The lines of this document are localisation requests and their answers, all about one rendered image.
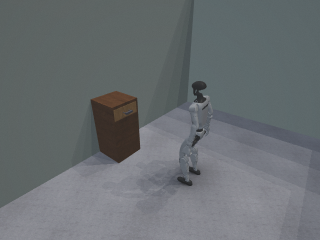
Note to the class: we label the robot left upper arm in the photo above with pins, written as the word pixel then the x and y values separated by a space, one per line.
pixel 193 110

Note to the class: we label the robot left hand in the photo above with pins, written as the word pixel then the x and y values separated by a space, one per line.
pixel 187 151

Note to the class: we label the robot head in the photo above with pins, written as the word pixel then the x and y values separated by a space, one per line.
pixel 199 85

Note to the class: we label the robot right forearm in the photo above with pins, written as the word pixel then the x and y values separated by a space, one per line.
pixel 208 120

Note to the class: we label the robot right hand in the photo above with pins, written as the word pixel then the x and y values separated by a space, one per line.
pixel 206 129

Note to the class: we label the drawer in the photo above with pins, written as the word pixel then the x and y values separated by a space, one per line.
pixel 118 113

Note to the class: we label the robot left forearm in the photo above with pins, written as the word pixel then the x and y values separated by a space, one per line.
pixel 192 135

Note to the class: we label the robot right upper arm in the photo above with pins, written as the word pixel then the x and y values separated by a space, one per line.
pixel 210 110

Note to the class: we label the handle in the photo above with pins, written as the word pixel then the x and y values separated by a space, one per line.
pixel 128 112

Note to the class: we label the cabinet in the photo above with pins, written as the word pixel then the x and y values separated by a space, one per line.
pixel 117 140

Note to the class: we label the robot right foot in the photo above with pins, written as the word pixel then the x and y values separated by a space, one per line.
pixel 197 172

